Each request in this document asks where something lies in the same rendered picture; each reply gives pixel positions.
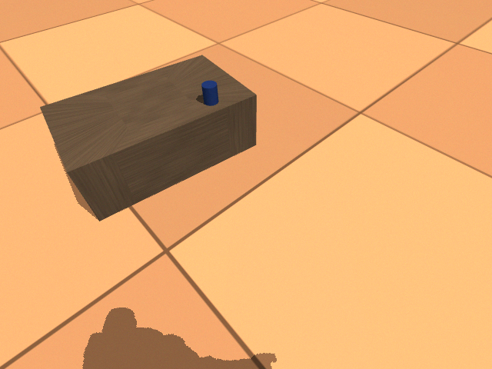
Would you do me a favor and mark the can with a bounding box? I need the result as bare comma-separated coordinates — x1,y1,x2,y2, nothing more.
201,81,218,106

